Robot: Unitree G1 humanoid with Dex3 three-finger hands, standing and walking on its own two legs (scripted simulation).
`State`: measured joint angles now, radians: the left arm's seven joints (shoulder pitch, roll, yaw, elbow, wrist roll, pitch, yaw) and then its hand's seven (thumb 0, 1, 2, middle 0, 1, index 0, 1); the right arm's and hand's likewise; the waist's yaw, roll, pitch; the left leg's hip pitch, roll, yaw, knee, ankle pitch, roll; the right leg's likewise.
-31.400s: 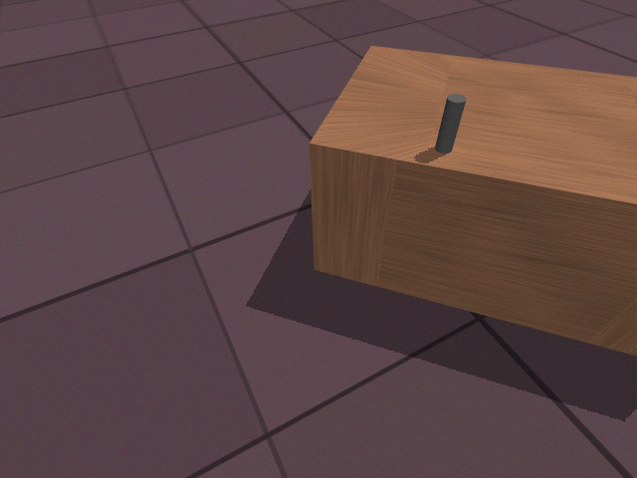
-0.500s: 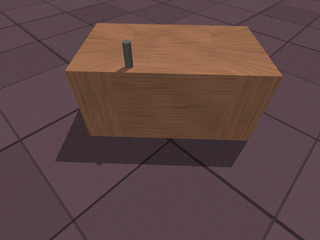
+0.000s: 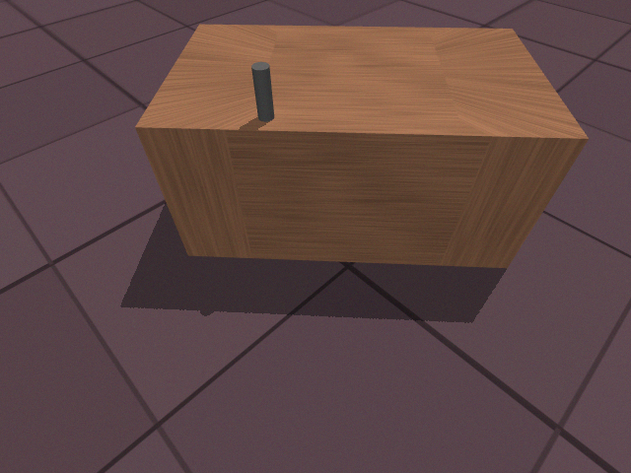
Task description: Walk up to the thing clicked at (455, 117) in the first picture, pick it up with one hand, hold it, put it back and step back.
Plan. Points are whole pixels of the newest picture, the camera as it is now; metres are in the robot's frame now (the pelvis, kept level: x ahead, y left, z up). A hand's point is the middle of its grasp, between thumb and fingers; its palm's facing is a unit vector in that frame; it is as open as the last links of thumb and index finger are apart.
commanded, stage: step back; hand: left
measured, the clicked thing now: (263, 93) +1.08 +0.20 -0.09
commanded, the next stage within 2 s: stand in 0.28 s
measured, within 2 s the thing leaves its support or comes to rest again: neither
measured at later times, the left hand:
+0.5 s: hand out of the picture +0.13 +0.25 -0.14, palm faces -0.04 -0.94 -0.34, open 7.4 cm
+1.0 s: hand out of the picture +0.07 +0.25 -0.14, palm faces -0.06 -0.94 -0.34, open 7.4 cm
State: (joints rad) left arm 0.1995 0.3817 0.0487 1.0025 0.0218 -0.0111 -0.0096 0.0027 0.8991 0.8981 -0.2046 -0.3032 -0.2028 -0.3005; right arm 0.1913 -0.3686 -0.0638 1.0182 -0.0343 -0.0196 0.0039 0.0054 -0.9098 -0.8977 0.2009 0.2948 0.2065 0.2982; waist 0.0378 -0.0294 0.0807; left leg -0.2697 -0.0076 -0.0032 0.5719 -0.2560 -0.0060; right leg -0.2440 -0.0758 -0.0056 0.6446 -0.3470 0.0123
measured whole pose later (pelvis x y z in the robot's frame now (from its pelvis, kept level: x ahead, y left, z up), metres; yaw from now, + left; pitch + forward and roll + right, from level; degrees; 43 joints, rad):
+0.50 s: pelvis +0.02 +0.00 +0.02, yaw -1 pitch -2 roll +0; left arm 0.06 0.35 0.01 1.09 0.01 -0.02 -0.01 0.00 0.90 0.90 -0.20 -0.30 -0.20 -0.30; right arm 0.04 -0.34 -0.02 1.08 0.00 -0.02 0.00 0.00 -0.91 -0.90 0.20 0.30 0.21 0.30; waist 0.00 0.00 0.07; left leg -0.15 0.02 0.01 0.41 -0.21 -0.01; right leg -0.10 -0.04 0.01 0.39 -0.24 0.04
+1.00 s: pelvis +0.00 -0.01 +0.02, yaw -1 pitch -2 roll +0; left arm 0.13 0.36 0.01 1.14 0.02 -0.01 -0.01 0.00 0.90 0.90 -0.20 -0.30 -0.20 -0.30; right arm 0.12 -0.35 -0.02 1.16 -0.01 0.00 0.01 0.01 -0.91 -0.90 0.20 0.30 0.21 0.30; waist -0.01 0.00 0.06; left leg -0.16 0.03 0.00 0.34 -0.15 -0.02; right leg -0.12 -0.03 0.00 0.34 -0.19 0.03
